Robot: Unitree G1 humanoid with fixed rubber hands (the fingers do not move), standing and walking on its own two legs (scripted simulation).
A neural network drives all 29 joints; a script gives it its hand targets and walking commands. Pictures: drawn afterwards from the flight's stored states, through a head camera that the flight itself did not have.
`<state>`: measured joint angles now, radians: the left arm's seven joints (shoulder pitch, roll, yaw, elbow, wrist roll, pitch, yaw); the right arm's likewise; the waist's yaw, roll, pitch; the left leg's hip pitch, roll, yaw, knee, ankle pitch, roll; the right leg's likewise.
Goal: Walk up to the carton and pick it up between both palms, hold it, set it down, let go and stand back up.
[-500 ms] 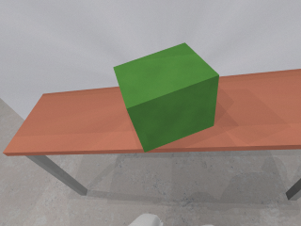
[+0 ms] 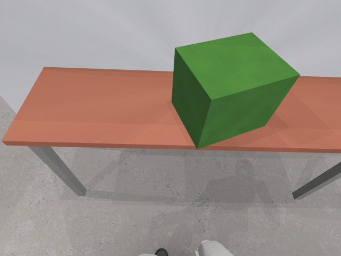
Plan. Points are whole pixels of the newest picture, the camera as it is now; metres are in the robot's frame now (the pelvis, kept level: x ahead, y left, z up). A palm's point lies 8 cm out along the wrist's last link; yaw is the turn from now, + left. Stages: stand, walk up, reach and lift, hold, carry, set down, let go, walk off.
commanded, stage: walk up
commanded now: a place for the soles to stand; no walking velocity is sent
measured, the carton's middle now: (224, 90) +0.59 -0.17 -0.01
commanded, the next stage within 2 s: none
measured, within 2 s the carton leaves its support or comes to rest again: neither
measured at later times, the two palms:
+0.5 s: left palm out of the picture -0.02 +0.26 -0.10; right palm out of the picture +0.04 -0.38 -0.11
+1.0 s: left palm out of the picture +0.08 +0.29 -0.10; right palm out of the picture +0.08 -0.34 -0.11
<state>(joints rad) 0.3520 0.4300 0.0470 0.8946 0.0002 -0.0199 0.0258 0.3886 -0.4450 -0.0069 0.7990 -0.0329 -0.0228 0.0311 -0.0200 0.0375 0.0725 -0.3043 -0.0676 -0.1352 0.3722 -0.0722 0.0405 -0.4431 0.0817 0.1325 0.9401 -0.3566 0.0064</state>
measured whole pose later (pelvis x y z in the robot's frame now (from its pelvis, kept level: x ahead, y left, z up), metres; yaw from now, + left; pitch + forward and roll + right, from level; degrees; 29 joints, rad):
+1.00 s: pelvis +0.04 -0.03 -0.01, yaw +0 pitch +1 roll -1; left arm 0.39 0.43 0.05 0.81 0.00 -0.04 -0.02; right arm 0.32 -0.42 -0.01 0.84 -0.03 -0.03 0.04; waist -0.02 0.02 0.01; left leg -0.39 -0.05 -0.12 0.58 -0.27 0.03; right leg -0.23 0.03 0.10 0.44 -0.25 -0.04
